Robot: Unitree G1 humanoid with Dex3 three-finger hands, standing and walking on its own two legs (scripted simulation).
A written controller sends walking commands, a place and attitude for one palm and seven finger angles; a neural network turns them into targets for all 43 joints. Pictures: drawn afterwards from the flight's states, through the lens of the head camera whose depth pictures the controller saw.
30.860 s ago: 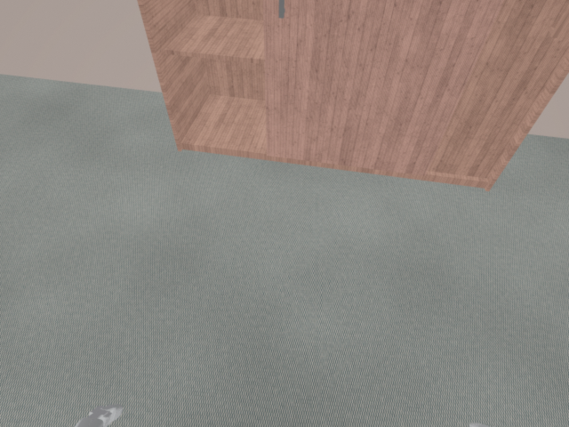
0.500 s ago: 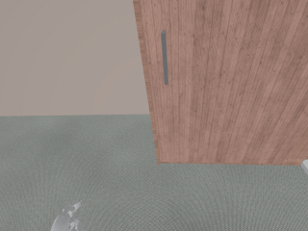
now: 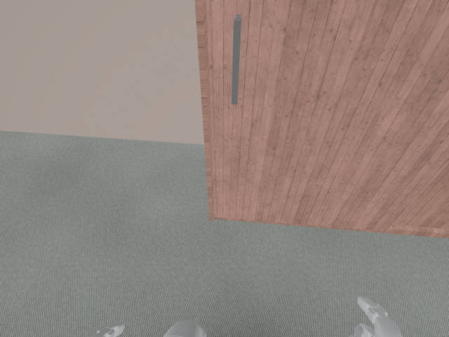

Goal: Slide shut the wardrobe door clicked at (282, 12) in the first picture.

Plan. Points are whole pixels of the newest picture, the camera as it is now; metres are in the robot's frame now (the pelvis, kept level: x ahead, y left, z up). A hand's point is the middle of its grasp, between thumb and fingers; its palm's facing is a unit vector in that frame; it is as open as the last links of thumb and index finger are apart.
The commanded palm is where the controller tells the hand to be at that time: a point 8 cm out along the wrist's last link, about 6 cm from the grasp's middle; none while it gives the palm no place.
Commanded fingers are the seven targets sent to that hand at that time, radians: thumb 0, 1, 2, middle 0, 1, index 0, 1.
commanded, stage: let the arm hang, fingers relaxed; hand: right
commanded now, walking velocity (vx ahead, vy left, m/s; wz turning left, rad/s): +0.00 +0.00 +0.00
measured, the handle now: (236, 62) +0.74 +0.07 +0.13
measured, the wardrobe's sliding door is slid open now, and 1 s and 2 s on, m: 0.01 0.01 0.01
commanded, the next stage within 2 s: look to check the result in 0.90 s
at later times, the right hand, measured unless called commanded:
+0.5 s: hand out of the picture +0.08 -0.21 -0.14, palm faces -0.01 +0.98 -0.21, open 7.3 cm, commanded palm none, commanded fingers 0.00 -0.90 -0.90 0.20 0.30 0.20 0.30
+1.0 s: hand out of the picture +0.05 -0.20 -0.14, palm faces -0.03 +0.99 -0.17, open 7.4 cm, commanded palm none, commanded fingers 0.00 -0.90 -0.90 0.20 0.30 0.20 0.30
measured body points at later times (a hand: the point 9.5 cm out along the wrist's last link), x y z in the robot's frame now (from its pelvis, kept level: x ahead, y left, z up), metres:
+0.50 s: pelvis +0.03 -0.02 +0.04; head +0.05 -0.03 +0.49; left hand +0.05 +0.21 -0.11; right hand +0.08 -0.26 -0.12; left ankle +0.05 +0.13 -0.70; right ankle +0.01 -0.09 -0.70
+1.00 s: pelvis +0.04 -0.03 +0.04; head +0.07 -0.04 +0.49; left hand +0.02 +0.18 -0.12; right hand +0.05 -0.25 -0.13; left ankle +0.05 +0.13 -0.70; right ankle +0.01 -0.09 -0.70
